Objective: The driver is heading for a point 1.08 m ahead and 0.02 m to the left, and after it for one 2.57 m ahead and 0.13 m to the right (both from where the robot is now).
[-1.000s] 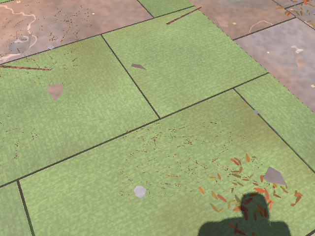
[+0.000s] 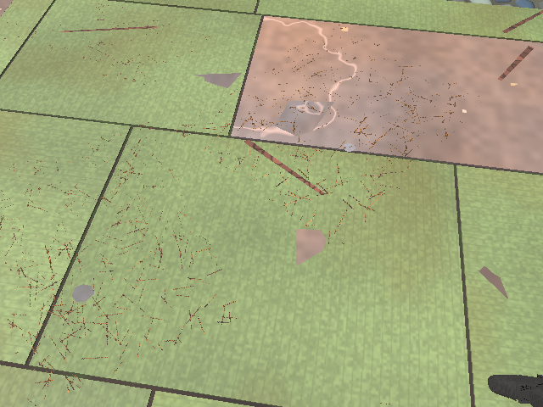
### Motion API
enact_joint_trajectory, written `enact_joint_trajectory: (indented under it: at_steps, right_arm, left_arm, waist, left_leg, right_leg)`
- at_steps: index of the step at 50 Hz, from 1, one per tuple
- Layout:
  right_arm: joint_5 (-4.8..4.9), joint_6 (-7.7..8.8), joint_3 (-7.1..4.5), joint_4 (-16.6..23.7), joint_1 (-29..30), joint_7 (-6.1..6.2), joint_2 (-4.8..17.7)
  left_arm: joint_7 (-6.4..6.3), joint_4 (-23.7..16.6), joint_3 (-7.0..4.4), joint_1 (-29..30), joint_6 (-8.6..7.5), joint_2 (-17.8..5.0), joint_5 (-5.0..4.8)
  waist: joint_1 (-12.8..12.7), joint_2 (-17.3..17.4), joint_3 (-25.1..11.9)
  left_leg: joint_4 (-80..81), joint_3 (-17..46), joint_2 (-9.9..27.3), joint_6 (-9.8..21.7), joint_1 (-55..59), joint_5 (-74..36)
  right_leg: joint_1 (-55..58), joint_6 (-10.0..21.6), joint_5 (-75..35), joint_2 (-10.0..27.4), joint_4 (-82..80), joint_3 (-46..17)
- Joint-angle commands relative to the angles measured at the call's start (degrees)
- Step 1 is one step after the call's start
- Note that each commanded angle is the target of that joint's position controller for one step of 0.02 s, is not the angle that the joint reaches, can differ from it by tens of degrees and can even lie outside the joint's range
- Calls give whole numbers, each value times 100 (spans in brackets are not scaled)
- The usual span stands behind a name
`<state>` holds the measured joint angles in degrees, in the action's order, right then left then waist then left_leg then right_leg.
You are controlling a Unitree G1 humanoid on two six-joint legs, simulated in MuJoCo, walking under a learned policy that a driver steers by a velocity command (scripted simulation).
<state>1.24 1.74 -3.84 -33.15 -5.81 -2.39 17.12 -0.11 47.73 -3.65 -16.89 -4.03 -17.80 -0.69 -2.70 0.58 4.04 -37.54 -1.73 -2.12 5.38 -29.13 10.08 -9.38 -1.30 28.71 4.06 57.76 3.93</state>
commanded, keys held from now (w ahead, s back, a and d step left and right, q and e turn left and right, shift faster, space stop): w+q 0.12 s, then w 0.66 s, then no key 0.22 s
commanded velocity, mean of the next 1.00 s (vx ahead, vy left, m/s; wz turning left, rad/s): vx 0.46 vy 0.00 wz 0.21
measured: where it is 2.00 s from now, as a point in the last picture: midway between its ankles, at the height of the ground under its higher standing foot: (282, 314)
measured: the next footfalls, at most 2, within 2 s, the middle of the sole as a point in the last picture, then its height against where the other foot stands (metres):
right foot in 0.42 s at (343, 406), level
left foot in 0.94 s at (232, 301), level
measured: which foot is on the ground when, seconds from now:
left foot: down 0.00-0.44, up 0.46-0.92, down 0.94-1.00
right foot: up 0.00-0.40, down 0.42-0.96, up 0.98-1.00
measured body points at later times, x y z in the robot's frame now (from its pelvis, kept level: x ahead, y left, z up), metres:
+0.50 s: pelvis +0.29 -0.04 +0.01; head +0.31 -0.04 +0.46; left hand +0.44 +0.25 -0.07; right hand +0.38 -0.31 -0.11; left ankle +0.12 +0.07 -0.66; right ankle +0.39 -0.12 -0.72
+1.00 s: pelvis +0.54 +0.03 +0.01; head +0.58 +0.05 +0.46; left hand +0.50 +0.31 -0.13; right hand +0.81 -0.15 -0.06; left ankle +0.64 +0.15 -0.72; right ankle +0.41 -0.12 -0.67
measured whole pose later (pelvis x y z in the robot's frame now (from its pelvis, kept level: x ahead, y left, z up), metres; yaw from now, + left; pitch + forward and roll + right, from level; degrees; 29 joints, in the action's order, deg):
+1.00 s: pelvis +0.54 +0.03 +0.01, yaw +10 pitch +2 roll -1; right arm -1.3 4.9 -1.7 -37.5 -1.9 -1.7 14.3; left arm 0.1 50.2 -1.9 -20.1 -2.8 -17.0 -0.2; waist -4.2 -0.2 2.6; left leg -29.7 -0.7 -0.3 2.2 -27.9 4.0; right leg -10.3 -0.8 30.7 -1.4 48.1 -2.7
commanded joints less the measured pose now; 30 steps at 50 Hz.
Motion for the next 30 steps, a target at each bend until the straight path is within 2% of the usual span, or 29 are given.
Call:
enact_joint_trajectory:
  at_steps: [1, 2, 3, 4, 6, 8, 12, 14, 16, 19, 20, 21, 22, 23, 24, 25, 26, 27, 28, 30]
  right_arm:
    - [-26, 145, -336, 12, -1590, 47, 1035]
    - [-21, 150, -286, 53, -1184, 61, 887]
    - [-71, 154, -226, 133, -897, 74, 738]
    - [-109, 155, -205, 180, -753, 93, 707]
    - [-85, 190, -216, 112, -746, 147, 746]
    - [-83, 200, -219, -7, -862, 228, 796]
    - [-53, 191, -196, -273, -1215, 283, 798]
    - [-34, 200, -205, -416, -1428, 269, 871]
    - [-10, 192, -204, -535, -1562, 261, 867]
    - [-26, 134, -220, -653, -1582, 274, 886]
    - [-24, 106, -214, -658, -1504, 276, 870]
    - [-47, 90, -167, -644, -1473, 277, 746]
    - [-121, 83, -64, -542, -1475, 286, 529]
    - [-21, 167, 59, -512, -2277, 282, 125]
    - [19, 223, 34, -536, -2125, 281, 417]
    - [91, 242, -77, -444, -1484, 269, 802]
    - [46, 251, -57, -337, -1058, 273, 770]
    - [-42, 263, -58, -277, -835, 262, 693]
    - [-84, 253, -79, -299, -885, 256, 629]
    - [-67, 211, -49, -400, -1095, 241, 422]
  left_arm:
    - [90, -953, -53, 659, -429, -745, -137]
    - [41, -884, -56, 652, -437, -701, -3]
    - [18, -848, -100, 566, -385, -763, 85]
    - [26, -831, -114, 471, -311, -761, 109]
    - [21, -806, -82, 423, -202, -598, 160]
    - [17, -851, -17, 671, -149, -427, 169]
    - [103, -985, 110, 1501, -188, -192, 115]
    - [153, -1069, 99, 1787, -219, -270, 46]
    - [196, -1156, 63, 1950, -251, -391, 27]
    - [232, -1163, -6, 1738, -289, -531, 39]
    - [224, -1093, -44, 1447, -302, -575, 48]
    - [193, -926, -137, 866, -316, -727, 83]
    - [163, -811, -217, -15, -332, -1000, 147]
    - [165, -630, -372, -669, -271, -1508, 175]
    - [222, -521, -264, -853, -248, -1048, -10]
    - [205, -582, -164, -486, -229, -739, -28]
    - [183, -667, -109, -121, -184, -629, 49]
    - [185, -670, -57, 103, -165, -509, 91]
    - [175, -680, -12, 229, -185, -400, 136]
    - [170, -642, -2, 259, -214, -384, 111]
  waist:
    - [833, 404, -1462]
    - [559, 29, -1071]
    - [334, 103, -871]
    - [193, 218, -811]
    - [116, 222, -747]
    - [177, 233, -613]
    - [579, 390, -436]
    - [716, 420, -325]
    - [760, 436, -217]
    - [599, 592, -185]
    - [416, 616, -277]
    - [139, 510, -647]
    - [-227, 105, -1467]
    - [-80, -1471, -2304]
    - [-229, -1586, -2234]
    - [-294, -948, -1324]
    - [-187, -519, -895]
    - [-63, -388, -489]
    - [102, -510, -428]
    - [236, -645, -469]
  left_leg:
    - [1972, 3502, 1758, 1400, 4231, 271]
    - [2007, 2940, 1516, 1218, 3394, -279]
    - [2118, 2557, 1338, 1140, 2744, -871]
    - [2250, 2431, 1242, 1142, 2340, -1116]
    - [2373, 2142, 1144, 1203, 1861, -1580]
    - [2456, 1760, 1028, 1138, 1622, -1721]
    - [2446, 1328, 777, 774, 1457, -1000]
    - [2429, 1492, 942, 754, 1608, -639]
    - [2236, 1710, 1145, 727, 1999, -546]
    - [1892, 1973, 1397, 591, 2503, -993]
    - [1606, 1926, 1325, 503, 2552, -1504]
    - [899, 1713, 1022, 367, 2508, -2246]
    - [-545, 1380, 673, 151, 1883, -1740]
    - [-2715, 778, -227, -362, -226, 613]
    - [-3458, 1132, -227, -406, -1219, 2246]
    - [-3719, 1151, 110, -355, -1620, 1836]
    - [-3568, 886, 383, -330, -1533, 1385]
    - [-3180, 788, 553, -348, -1435, 1072]
    - [-2868, 791, 729, -355, -1125, 816]
    - [-2535, 664, 786, -421, -796, 638]
  right_leg:
    - [-3805, 197, -391, -60, 1811, -893]
    - [-3481, 160, -721, 141, 1314, -869]
    - [-3052, 116, -930, 271, 959, -879]
    - [-2759, 53, -1051, 298, 802, -878]
    - [-2558, -126, -1224, 256, 399, -764]
    - [-2597, -267, -1786, 206, -242, -664]
    - [-2112, -261, -3398, -23, -1947, -572]
    - [-2019, -191, -3599, -100, -2313, -596]
    - [-2154, -45, -3366, -117, -2606, -667]
    - [-1993, 225, -2669, -178, -2851, -625]
    - [-1595, 341, -2544, -271, -3017, -489]
    - [-762, 507, -2611, -334, -3127, -405]
    - [669, 864, -2844, 393, -2941, -1142]
    - [2799, 1825, -1782, 1602, -3276, -3553]
    - [2942, 1921, -236, 1826, -4086, -4856]
    - [2241, 1635, 154, 1664, -4206, -4186]
    - [1526, 1461, -258, 1431, -4251, -3490]
    - [872, 1459, -829, 1210, -4411, -3009]
    - [505, 1388, -1319, 1019, -4525, -2655]
    - [218, 1409, -2020, 821, -4708, -2176]
Velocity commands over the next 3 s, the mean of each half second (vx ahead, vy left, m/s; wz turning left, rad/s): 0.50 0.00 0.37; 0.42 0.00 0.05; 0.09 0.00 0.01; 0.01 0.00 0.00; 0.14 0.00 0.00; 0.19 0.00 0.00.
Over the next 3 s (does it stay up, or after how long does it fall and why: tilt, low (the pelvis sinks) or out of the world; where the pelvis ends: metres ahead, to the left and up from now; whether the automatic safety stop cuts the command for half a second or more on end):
stays up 0.81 0.09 0.03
